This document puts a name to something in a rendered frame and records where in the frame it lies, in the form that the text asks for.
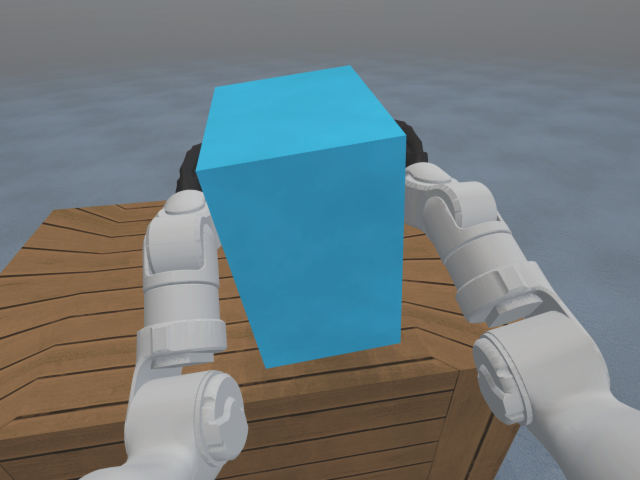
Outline carton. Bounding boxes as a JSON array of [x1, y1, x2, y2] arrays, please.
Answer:
[[196, 65, 406, 369]]

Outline robot left upper arm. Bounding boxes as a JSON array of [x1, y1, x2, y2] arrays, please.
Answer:
[[79, 370, 248, 480]]

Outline right robot hand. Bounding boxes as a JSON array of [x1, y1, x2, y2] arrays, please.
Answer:
[[394, 119, 428, 167]]

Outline left robot hand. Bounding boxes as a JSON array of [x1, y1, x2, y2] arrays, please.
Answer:
[[176, 143, 203, 193]]

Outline robot right upper arm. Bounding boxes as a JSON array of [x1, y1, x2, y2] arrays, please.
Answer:
[[473, 311, 640, 480]]

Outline pedestal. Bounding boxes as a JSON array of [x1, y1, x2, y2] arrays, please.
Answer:
[[0, 200, 524, 480]]

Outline robot right forearm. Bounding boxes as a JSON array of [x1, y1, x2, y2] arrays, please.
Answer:
[[404, 162, 610, 388]]

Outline robot left forearm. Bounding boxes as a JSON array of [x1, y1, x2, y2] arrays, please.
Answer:
[[124, 190, 227, 455]]

